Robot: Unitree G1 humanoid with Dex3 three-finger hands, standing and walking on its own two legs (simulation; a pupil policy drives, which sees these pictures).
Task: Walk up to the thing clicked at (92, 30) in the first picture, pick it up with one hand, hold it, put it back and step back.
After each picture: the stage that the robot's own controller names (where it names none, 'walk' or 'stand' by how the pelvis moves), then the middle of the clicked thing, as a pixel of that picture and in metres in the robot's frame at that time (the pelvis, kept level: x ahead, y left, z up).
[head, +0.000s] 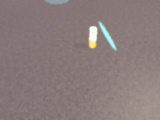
stand; (92, 37) +1.39 -0.08 -0.66
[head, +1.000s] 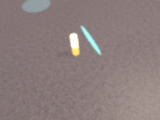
walk; (74, 44) +1.25 +0.21 -0.64
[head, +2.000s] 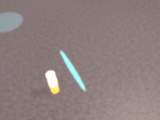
walk; (52, 82) +0.76 +0.32 -0.64
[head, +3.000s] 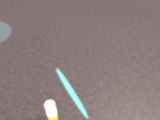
walk; (51, 112) +0.52 +0.21 -0.64
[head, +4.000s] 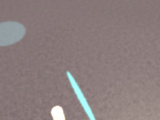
stand; (59, 118) +0.46 +0.20 -0.64
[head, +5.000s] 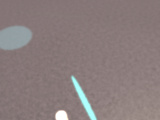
stand; out of the picture +0.45 +0.19 -0.66
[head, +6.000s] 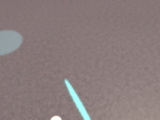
stand; out of the picture +0.42 +0.21 -0.65
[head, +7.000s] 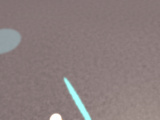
stand; out of the picture +0.43 +0.20 -0.66
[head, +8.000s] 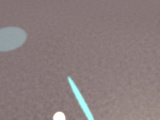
stand; out of the picture +0.45 +0.18 -0.66
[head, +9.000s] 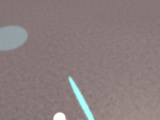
stand; out of the picture +0.43 +0.18 -0.66
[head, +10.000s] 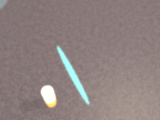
go down; (49, 97) +0.46 +0.19 -0.58
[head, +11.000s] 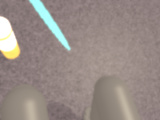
go down; (6, 41) +0.51 +0.26 -0.23
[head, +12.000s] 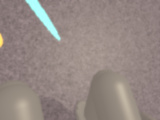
close in; out of the picture +0.50 +0.28 -0.21
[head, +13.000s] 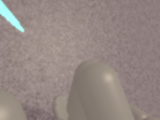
close; out of the picture +0.48 +0.31 -0.16
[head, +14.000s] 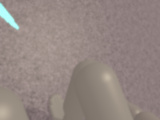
lift; out of the picture +0.45 +0.29 -0.17
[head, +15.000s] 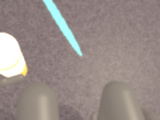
lift; (10, 62) +0.36 +0.24 -0.03
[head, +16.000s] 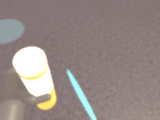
hold; (39, 84) +0.31 +0.15 +0.09
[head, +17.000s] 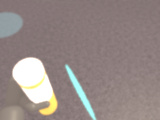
hold; (39, 91) +0.31 +0.16 +0.04
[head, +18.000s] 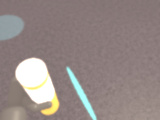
crouch; (42, 91) +0.30 +0.15 +0.04
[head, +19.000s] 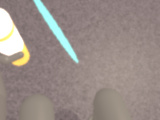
crouch; (9, 43) +0.45 +0.20 -0.04
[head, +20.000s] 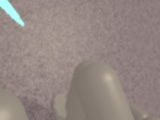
lower; out of the picture +0.44 +0.30 -0.17
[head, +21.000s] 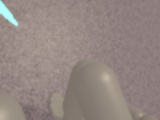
lower; out of the picture +0.45 +0.32 -0.17
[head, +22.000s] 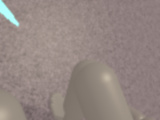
lower; out of the picture +0.45 +0.32 -0.16
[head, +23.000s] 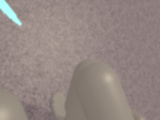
lower; out of the picture +0.45 +0.31 -0.17
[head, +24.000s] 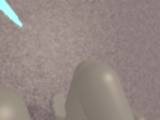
loosen; out of the picture +0.45 +0.29 -0.17
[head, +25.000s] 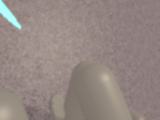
withdraw; out of the picture +0.46 +0.29 -0.18
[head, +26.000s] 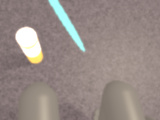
walk; (31, 48) +0.49 +0.22 -0.26
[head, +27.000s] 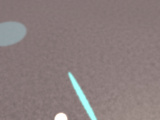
stand; out of the picture +0.42 +0.15 -0.59
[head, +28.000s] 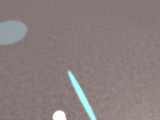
stand; out of the picture +0.43 +0.17 -0.60
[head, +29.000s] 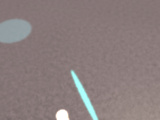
stand; out of the picture +0.43 +0.16 -0.62
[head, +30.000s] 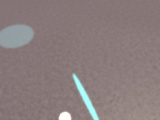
walk; out of the picture +0.44 +0.16 -0.66
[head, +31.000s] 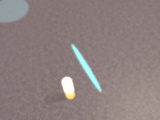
walk; (68, 88) +0.58 +0.16 -0.63
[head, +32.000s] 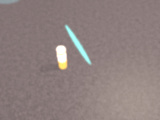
walk; (62, 58) +0.87 +0.17 -0.63
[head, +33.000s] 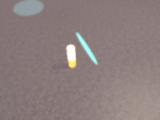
stand; (71, 56) +1.08 +0.17 -0.64
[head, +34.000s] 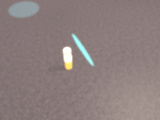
stand; (68, 58) +1.07 +0.18 -0.66
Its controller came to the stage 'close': yes
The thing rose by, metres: 0.69
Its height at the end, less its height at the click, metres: +0.00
